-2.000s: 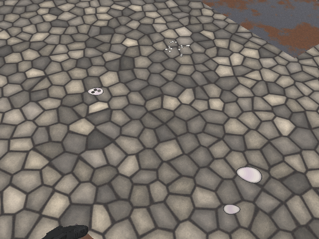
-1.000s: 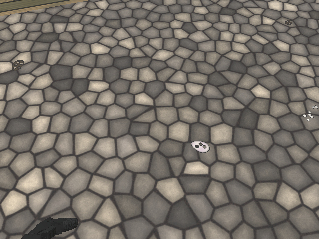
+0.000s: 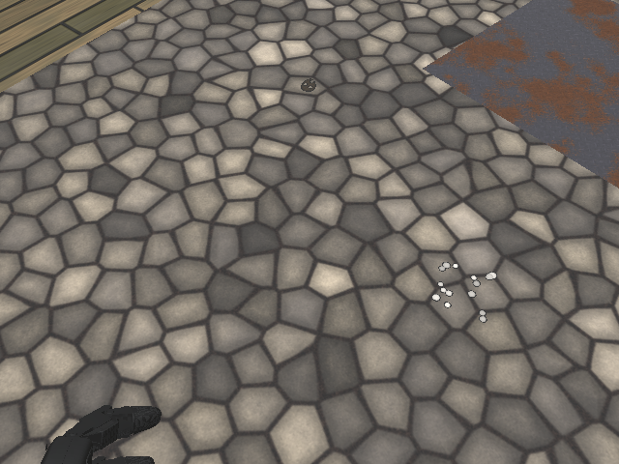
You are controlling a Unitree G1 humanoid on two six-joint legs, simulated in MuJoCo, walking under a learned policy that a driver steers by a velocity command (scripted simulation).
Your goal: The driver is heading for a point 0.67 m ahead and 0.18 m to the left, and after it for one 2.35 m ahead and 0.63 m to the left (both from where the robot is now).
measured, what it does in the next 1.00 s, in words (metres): walks ahead, turning left: right foot, then left foot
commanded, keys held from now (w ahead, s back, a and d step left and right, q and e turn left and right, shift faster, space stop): w+q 0.88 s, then q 0.04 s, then e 0.08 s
